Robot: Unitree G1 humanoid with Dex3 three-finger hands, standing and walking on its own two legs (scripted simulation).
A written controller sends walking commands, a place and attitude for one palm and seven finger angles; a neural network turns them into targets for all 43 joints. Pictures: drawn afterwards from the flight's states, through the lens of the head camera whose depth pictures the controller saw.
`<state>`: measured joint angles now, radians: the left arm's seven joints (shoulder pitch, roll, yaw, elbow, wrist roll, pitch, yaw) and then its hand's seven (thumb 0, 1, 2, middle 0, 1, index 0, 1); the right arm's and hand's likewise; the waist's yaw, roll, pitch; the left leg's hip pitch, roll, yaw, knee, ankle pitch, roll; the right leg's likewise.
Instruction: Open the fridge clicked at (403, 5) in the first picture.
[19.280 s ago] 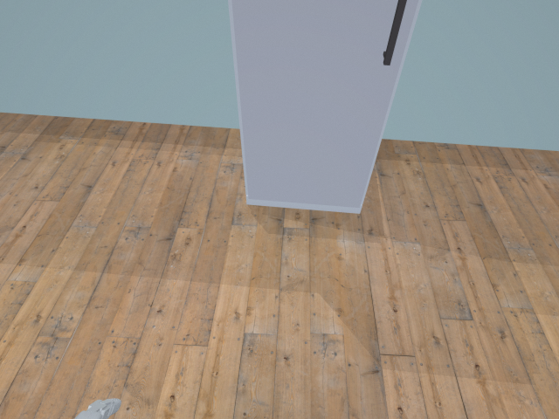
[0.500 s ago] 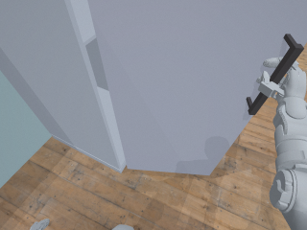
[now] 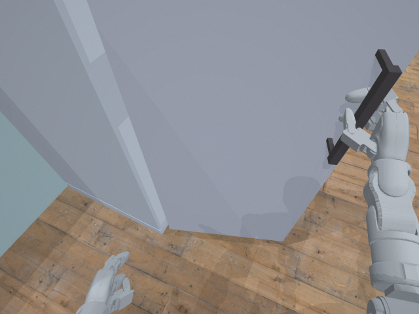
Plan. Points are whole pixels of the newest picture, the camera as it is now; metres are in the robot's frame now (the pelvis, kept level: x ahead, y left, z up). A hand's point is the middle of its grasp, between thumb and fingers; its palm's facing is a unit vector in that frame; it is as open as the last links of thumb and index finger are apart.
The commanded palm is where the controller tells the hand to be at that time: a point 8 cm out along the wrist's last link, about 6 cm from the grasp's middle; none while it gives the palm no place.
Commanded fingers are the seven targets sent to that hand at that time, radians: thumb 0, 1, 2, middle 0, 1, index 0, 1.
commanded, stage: stop walking and hold the door back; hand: right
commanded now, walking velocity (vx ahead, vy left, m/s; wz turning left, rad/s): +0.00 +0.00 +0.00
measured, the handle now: (353, 115) +0.45 -0.22 +0.14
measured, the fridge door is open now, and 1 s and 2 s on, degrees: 70 71 71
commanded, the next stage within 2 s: loosen the grip on the handle in 0.06 s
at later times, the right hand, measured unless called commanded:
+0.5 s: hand (349, 140) +0.39 -0.20 +0.14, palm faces +0.23 +0.94 -0.23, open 11.4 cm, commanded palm +0.37 -0.24 +0.14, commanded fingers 0.00 0.55 -0.20 0.34 1.27 0.34 1.27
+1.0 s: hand (360, 140) +0.40 -0.23 +0.13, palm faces +0.24 +0.95 -0.19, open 14.6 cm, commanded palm +0.36 -0.28 +0.14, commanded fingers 0.00 0.55 -0.20 0.25 1.15 0.25 1.15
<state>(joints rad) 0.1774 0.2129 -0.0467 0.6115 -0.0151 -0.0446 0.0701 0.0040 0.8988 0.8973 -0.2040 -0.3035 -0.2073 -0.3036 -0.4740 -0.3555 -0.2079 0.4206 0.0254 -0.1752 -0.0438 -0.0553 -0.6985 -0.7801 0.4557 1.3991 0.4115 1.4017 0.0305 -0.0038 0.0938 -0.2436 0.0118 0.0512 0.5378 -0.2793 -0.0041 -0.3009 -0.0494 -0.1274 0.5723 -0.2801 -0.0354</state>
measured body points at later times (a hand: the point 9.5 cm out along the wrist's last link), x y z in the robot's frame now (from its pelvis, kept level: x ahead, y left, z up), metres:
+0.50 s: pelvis -0.05 +0.02 -0.01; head -0.03 +0.01 +0.44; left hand +0.03 +0.30 -0.12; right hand +0.37 -0.25 +0.15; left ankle -0.01 +0.13 -0.73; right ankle +0.01 -0.09 -0.73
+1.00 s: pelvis -0.01 +0.01 -0.01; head +0.02 +0.01 +0.44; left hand +0.10 +0.27 -0.11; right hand +0.38 -0.27 +0.14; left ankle -0.01 +0.13 -0.73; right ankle +0.01 -0.09 -0.73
